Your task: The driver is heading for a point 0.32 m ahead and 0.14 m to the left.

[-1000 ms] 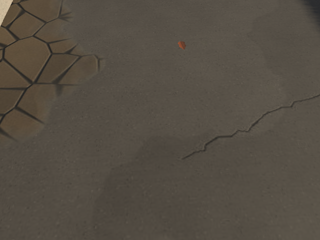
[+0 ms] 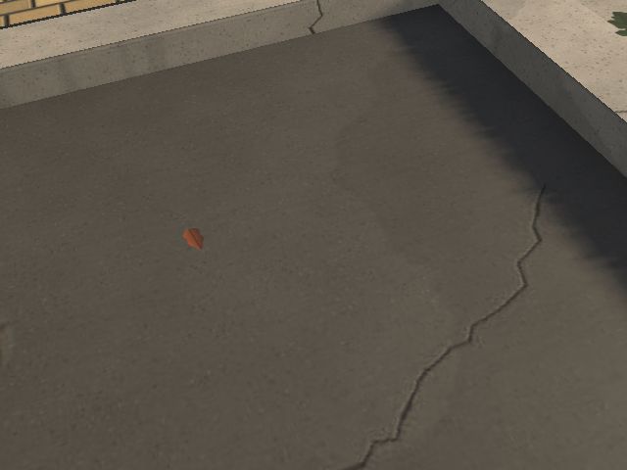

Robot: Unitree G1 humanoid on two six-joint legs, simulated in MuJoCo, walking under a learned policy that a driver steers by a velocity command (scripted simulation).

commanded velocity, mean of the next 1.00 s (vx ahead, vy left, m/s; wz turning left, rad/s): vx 0.22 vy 0.00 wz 0.19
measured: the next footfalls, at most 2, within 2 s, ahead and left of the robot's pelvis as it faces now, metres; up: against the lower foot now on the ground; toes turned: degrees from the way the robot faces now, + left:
left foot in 0.26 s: +0.29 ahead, +0.12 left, +0.00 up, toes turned +13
right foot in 0.72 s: +0.38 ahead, -0.05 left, +0.00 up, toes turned +11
